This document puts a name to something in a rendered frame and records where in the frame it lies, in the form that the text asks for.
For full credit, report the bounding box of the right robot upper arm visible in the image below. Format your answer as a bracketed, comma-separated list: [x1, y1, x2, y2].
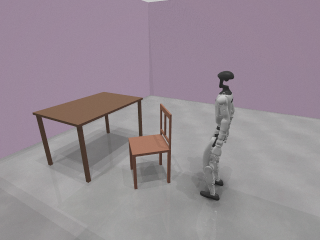
[230, 90, 235, 115]

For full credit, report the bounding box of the robot left forearm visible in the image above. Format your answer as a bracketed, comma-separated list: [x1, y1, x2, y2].
[215, 119, 228, 147]

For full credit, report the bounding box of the left robot hand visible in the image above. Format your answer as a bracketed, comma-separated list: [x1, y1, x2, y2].
[210, 146, 222, 163]

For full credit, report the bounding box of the table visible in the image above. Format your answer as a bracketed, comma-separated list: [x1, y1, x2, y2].
[32, 92, 143, 183]

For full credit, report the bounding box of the chair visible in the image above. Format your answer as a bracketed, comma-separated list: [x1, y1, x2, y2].
[128, 103, 172, 189]

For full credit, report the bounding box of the left robot upper arm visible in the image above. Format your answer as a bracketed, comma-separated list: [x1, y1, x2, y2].
[217, 95, 230, 125]

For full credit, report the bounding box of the robot right forearm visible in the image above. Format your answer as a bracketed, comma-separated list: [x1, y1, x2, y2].
[228, 113, 234, 130]

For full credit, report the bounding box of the robot right thigh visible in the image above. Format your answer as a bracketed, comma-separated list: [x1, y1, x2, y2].
[210, 132, 217, 162]

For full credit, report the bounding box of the robot left foot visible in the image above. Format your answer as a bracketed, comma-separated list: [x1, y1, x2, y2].
[200, 191, 220, 201]

